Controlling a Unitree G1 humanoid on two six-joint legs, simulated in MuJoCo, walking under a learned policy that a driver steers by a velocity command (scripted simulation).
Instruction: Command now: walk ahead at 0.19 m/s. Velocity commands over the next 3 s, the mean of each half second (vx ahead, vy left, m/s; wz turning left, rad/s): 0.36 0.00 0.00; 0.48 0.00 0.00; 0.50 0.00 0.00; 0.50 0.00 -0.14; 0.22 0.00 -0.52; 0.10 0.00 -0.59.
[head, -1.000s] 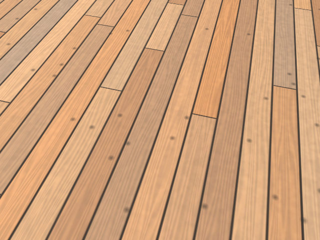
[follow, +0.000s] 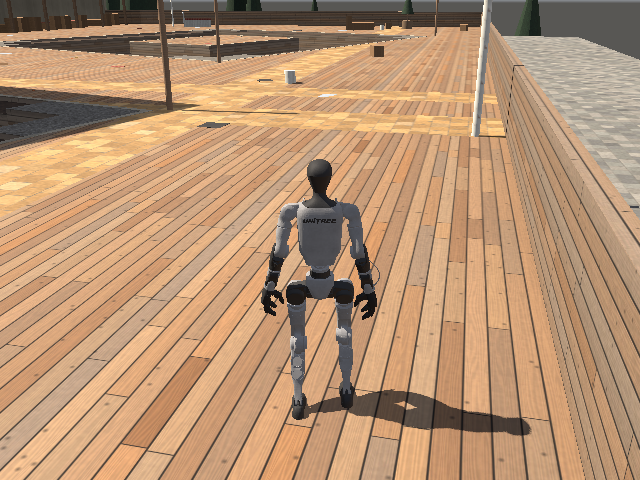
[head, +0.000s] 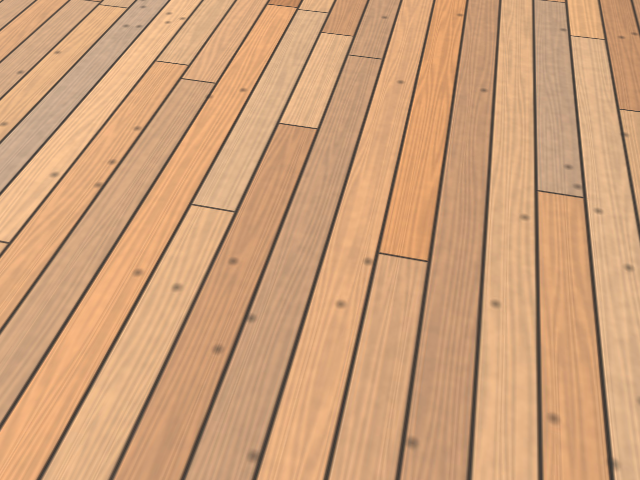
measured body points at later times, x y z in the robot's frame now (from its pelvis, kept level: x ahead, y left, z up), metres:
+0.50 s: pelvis +0.17 -0.05 +0.01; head +0.19 -0.06 +0.46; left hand +0.09 +0.18 -0.13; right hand +0.35 -0.30 -0.11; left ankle +0.34 +0.12 -0.67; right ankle +0.06 -0.14 -0.73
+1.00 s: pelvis +0.46 +0.00 +0.01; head +0.48 +0.00 +0.46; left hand +0.62 +0.26 -0.10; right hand +0.46 -0.26 -0.13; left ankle +0.44 +0.08 -0.73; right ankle +0.62 -0.19 -0.66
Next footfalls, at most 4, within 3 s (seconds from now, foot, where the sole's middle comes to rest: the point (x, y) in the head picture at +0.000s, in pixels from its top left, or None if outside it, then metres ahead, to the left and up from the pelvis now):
0.68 left None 0.48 0.09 -0.77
1.22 right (399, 374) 0.78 -0.16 -0.77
1.78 left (298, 270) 1.10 0.08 -0.77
2.28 right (387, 212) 1.32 -0.17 -0.77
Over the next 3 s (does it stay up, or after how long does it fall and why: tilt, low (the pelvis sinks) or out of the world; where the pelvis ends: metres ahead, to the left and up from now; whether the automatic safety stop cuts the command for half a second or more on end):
stays up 1.29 -0.04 0.01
